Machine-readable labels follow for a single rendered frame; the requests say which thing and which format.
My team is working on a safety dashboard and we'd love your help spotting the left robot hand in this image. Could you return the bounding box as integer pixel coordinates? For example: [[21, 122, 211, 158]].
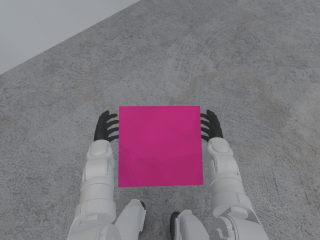
[[93, 110, 119, 143]]

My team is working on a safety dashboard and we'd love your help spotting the carton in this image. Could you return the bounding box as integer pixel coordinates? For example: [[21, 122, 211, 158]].
[[118, 106, 204, 187]]

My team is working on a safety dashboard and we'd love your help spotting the robot right forearm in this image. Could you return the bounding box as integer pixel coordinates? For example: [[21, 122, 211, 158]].
[[205, 137, 263, 228]]

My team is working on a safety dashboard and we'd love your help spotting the robot left upper arm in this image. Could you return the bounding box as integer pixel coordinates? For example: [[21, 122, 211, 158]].
[[67, 222, 122, 240]]

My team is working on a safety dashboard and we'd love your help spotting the robot right thigh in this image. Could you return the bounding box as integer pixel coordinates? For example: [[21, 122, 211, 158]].
[[174, 214, 210, 240]]

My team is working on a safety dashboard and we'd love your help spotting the robot right shin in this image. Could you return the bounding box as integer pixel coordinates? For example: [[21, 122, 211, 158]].
[[174, 209, 193, 240]]

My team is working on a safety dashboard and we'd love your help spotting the right robot hand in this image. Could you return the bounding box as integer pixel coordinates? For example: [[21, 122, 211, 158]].
[[200, 110, 223, 142]]

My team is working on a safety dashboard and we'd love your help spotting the robot left forearm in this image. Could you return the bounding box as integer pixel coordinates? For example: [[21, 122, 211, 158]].
[[66, 139, 116, 240]]

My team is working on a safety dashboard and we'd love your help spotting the robot right upper arm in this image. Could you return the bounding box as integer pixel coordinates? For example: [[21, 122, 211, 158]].
[[209, 215, 269, 240]]

